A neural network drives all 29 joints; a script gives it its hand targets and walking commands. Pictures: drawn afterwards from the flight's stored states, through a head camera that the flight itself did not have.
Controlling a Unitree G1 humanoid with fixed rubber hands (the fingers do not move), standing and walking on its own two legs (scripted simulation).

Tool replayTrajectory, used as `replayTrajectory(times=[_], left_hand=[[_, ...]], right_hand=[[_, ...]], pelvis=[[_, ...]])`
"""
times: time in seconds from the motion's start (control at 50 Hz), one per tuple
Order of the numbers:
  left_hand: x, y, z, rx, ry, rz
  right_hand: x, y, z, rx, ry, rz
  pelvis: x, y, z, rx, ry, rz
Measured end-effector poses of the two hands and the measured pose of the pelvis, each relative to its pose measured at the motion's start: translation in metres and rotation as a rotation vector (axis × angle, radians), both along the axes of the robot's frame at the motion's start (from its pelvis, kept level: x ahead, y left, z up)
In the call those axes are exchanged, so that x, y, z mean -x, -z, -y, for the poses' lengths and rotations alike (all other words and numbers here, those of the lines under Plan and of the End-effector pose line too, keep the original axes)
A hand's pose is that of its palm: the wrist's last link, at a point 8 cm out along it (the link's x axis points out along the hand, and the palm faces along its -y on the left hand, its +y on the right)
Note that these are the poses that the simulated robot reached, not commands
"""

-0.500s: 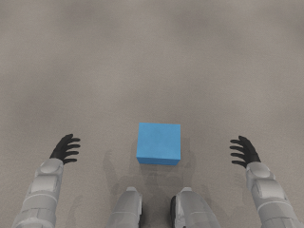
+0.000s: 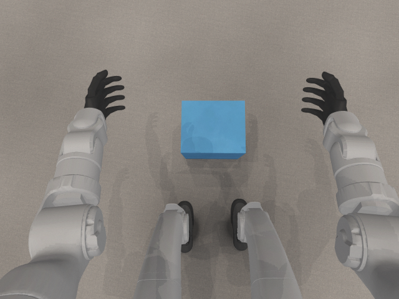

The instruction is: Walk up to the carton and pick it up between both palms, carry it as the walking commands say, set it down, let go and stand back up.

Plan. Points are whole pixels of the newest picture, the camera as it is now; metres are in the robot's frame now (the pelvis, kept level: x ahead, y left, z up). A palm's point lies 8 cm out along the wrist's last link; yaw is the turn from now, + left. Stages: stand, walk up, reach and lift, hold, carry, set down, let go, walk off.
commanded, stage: reach and lift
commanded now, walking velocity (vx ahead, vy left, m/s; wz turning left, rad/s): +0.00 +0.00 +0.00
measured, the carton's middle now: (212, 132) +0.49 -0.02 -0.57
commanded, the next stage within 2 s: none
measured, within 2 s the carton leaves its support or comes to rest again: neither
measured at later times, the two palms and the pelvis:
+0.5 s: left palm (121, 89) +0.51 +0.20 -0.14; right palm (308, 90) +0.50 -0.22 -0.14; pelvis +0.02 -0.01 -0.03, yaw +0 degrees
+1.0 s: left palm (140, 111) +0.51 +0.20 -0.30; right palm (282, 111) +0.49 -0.21 -0.30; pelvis -0.02 -0.01 -0.18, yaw +0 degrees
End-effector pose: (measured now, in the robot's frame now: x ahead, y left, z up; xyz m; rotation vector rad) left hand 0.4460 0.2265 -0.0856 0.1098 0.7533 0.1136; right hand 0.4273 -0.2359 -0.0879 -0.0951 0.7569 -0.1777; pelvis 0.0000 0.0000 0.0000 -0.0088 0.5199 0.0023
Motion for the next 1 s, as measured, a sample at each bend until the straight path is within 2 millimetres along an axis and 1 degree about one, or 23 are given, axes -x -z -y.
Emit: replayTrajectory(times=[0.2,0.28,0.36,0.46,0.52,0.58,0.64,0.84,1.0], left_hand=[[-0.051,0.02,0.017,0.036,-0.013,0.08],[-0.067,0.029,0.024,0.046,-0.011,0.107],[-0.072,0.039,0.029,0.05,-0.001,0.125],[-0.067,0.05,0.029,0.044,0.004,0.117],[-0.064,0.059,0.027,0.042,0.002,0.104],[-0.063,0.071,0.027,0.043,-0.002,0.095],[-0.063,0.09,0.028,0.045,-0.005,0.092],[-0.061,0.169,0.029,0.037,-0.017,0.106],[-0.061,0.213,0.03,0.036,-0.027,0.105]], right_hand=[[-0.058,0.02,-0.019,-0.044,0.002,0.089],[-0.074,0.029,-0.022,-0.051,0.003,0.113],[-0.076,0.039,-0.022,-0.048,0.002,0.121],[-0.069,0.049,-0.02,-0.042,0.0,0.114],[-0.068,0.058,-0.019,-0.044,0.003,0.105],[-0.068,0.072,-0.021,-0.05,0.007,0.099],[-0.069,0.091,-0.024,-0.055,0.009,0.096],[-0.067,0.168,-0.026,-0.042,0.022,0.108],[-0.067,0.212,-0.026,-0.038,0.026,0.103]], pelvis=[[-0.003,0.016,-0.001,-0.001,0.002,-0.15],[-0.007,0.02,0.001,0.0,0.0,-0.209],[-0.013,0.021,0.003,0.001,0.0,-0.254],[-0.017,0.022,0.006,0.0,0.004,-0.292],[-0.017,0.028,0.007,-0.001,0.006,-0.309],[-0.015,0.042,0.008,-0.002,0.007,-0.323],[-0.011,0.061,0.01,-0.002,0.006,-0.335],[0.006,0.133,0.012,0.002,0.002,-0.343],[0.019,0.176,0.012,0.005,0.0,-0.316]])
